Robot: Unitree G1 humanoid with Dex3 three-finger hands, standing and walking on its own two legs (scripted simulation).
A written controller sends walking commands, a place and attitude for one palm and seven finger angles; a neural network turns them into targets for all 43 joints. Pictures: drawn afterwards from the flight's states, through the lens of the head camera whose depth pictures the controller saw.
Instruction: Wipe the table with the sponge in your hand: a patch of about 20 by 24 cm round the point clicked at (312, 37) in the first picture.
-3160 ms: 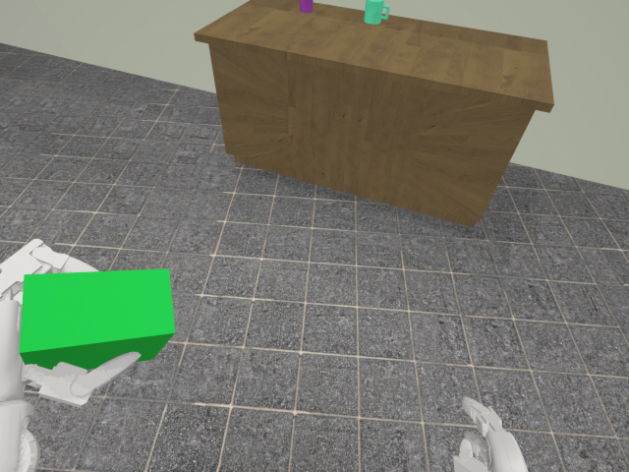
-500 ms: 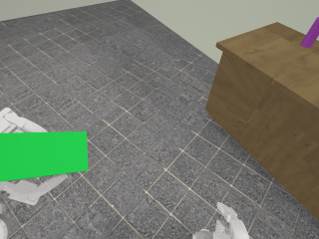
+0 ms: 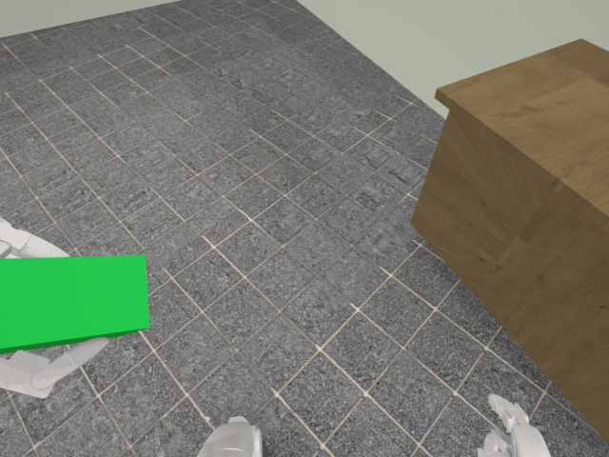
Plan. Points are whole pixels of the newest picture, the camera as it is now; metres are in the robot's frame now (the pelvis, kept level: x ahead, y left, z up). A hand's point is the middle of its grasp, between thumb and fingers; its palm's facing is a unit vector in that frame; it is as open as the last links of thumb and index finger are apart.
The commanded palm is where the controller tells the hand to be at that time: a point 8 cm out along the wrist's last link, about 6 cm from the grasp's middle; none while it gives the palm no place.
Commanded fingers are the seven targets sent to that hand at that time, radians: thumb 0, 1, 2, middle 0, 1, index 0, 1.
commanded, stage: walk to a spot facing it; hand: left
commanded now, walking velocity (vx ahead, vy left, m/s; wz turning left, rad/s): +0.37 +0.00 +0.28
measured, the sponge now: (85, 304) +0.22 +0.21 +0.17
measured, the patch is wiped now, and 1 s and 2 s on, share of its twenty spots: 0.00 0.00 0.00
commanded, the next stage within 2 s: turn to face it in 1.64 s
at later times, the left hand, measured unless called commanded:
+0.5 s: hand (74, 218) +0.31 +0.24 +0.19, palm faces +0.55 -0.70 -0.46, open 10.2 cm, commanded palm +0.27 +0.27 +0.18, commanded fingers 0.00 0.10 1.30 -1.20 -1.60 -1.20 -1.60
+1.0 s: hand (90, 157) +0.42 +0.28 +0.17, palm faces +0.61 -0.65 -0.45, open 10.2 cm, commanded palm +0.33 +0.30 +0.18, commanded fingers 0.00 0.10 1.30 -1.20 -1.60 -1.20 -1.60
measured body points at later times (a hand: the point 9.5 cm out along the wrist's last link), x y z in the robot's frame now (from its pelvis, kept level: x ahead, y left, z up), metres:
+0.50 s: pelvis +0.13 -0.03 -0.01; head +0.15 -0.04 +0.44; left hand +0.27 +0.28 +0.22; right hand +0.32 -0.20 -0.11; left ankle +0.14 +0.12 -0.74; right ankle +0.17 -0.15 -0.73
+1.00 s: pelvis +0.26 -0.01 -0.03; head +0.30 +0.00 +0.42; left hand +0.38 +0.31 +0.19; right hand +0.49 -0.20 -0.11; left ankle +0.32 +0.10 -0.74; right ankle +0.21 -0.15 -0.65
